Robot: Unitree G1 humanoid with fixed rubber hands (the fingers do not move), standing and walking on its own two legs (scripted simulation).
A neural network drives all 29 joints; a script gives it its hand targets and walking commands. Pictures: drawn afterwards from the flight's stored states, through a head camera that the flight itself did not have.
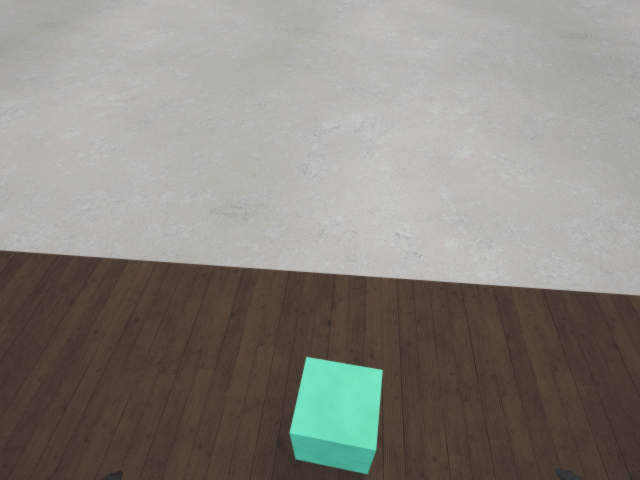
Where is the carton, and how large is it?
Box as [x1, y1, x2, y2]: [290, 357, 382, 473]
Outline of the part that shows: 306,357 290,429 290,437 295,458 367,473 376,446 382,370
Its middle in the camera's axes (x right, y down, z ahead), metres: +0.05 +0.49 +1.08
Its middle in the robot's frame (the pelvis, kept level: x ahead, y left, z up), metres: +0.42 -0.02 -0.66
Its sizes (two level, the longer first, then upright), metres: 0.210 0.200 0.250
